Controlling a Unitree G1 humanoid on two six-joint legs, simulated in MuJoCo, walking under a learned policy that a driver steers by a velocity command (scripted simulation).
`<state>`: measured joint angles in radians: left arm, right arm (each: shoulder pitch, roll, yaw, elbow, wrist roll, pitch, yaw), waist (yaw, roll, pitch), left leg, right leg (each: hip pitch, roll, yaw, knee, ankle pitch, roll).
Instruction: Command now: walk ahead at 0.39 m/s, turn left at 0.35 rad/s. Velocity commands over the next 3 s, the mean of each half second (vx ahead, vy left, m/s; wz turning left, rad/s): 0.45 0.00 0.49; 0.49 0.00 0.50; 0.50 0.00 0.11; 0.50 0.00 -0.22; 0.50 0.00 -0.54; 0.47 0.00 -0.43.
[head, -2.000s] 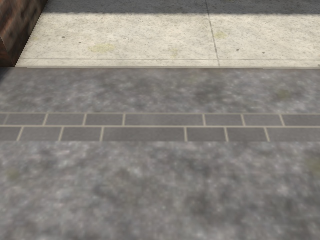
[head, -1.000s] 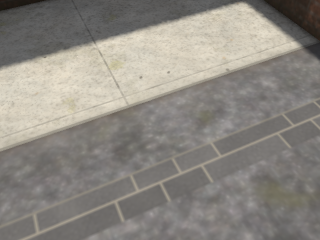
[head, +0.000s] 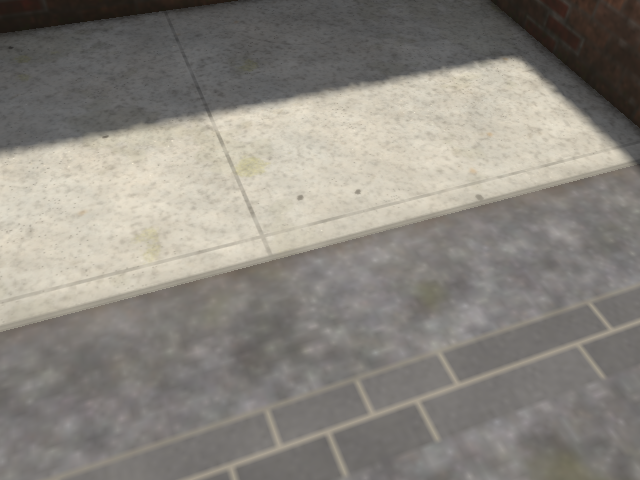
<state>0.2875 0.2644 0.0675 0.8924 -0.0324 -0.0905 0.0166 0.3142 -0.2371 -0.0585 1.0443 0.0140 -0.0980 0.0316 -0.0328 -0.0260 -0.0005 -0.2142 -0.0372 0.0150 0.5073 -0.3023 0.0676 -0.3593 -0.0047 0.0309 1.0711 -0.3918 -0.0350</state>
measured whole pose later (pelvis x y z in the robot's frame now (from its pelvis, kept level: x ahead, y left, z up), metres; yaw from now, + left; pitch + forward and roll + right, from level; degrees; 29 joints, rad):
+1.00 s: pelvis +0.48 +0.13 -0.01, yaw +32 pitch +2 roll -1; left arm 0.23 0.30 0.05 0.87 -0.03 -0.10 -0.01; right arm 0.20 -0.28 -0.06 0.69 0.01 -0.05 0.03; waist 0.01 -0.01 0.05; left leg -0.38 -0.04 0.05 0.54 -0.19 0.08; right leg -0.40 -0.09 -0.01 1.20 -0.39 -0.01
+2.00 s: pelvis +0.97 +0.42 -0.01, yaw +24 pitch +3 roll +0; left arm 0.37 0.30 0.05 0.90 -0.03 -0.05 0.01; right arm 0.07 -0.26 -0.04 0.70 0.00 -0.11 0.01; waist 0.06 -0.02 0.02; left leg -0.44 0.01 0.02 0.54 -0.15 0.02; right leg -0.25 0.02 0.09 0.95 -0.50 -0.03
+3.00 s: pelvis +1.51 +0.51 -0.01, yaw -6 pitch +2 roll +1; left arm 0.35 0.29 0.07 0.78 -0.01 -0.03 0.02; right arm 0.05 -0.27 -0.04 0.72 -0.02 -0.13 0.04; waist 0.06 -0.01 0.02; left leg -0.47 -0.02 0.02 0.53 -0.11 0.04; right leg -0.16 0.09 0.18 0.85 -0.54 -0.02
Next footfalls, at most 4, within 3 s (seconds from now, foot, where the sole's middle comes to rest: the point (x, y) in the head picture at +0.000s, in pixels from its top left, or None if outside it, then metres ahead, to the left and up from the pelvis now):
0.36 right None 0.37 -0.12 -0.77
0.88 left None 0.52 0.24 -0.77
1.42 right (214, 320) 0.92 0.23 -0.77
1.94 left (80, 284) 1.03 0.58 -0.77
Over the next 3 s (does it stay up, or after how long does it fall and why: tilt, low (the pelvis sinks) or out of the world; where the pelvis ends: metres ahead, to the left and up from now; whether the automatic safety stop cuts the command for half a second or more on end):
stays up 1.51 0.51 -0.01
